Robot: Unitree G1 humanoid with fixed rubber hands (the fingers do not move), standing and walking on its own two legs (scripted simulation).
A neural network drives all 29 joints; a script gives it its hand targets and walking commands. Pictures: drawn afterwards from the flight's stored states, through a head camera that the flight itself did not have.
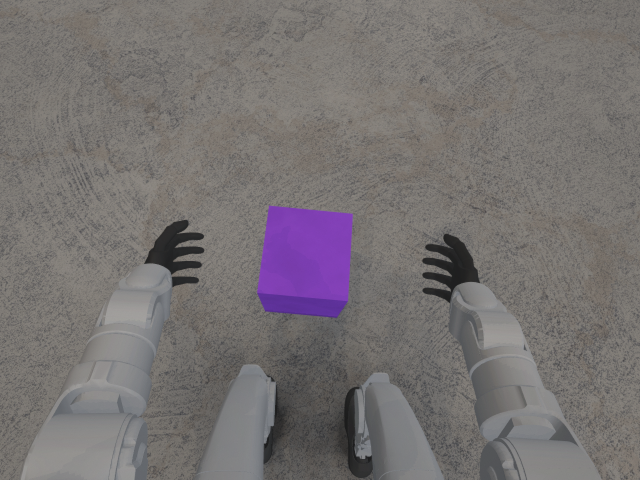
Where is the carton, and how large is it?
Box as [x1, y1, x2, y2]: [257, 206, 352, 317]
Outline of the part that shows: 269,206 257,293 264,309 267,311 336,317 347,301 352,214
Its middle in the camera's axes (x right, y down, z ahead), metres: -0.03 +0.08 +1.00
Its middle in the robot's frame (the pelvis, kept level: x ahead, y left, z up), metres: +0.51 +0.01 -0.56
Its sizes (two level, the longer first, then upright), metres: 0.210 0.200 0.250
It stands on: the floor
